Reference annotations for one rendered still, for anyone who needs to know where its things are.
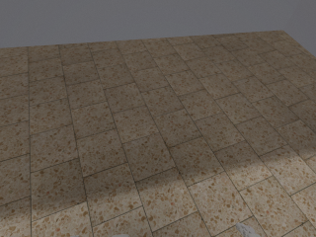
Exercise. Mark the robot right hand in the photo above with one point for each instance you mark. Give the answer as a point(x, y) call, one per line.
point(246, 231)

